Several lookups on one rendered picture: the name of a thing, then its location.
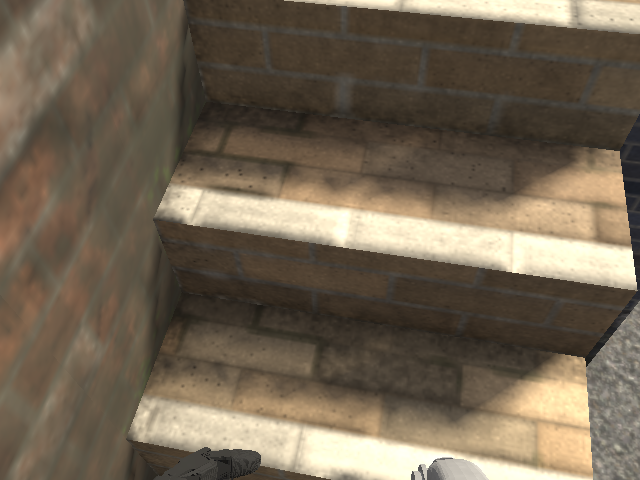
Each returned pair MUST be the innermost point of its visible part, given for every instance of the right robot thigh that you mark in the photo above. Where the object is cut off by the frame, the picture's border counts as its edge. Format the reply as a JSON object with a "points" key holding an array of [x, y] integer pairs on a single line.
{"points": [[449, 469]]}

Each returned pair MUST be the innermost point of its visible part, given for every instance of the robot left hand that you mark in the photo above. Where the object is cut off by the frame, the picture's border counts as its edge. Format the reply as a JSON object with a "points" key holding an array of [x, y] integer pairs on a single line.
{"points": [[205, 464]]}

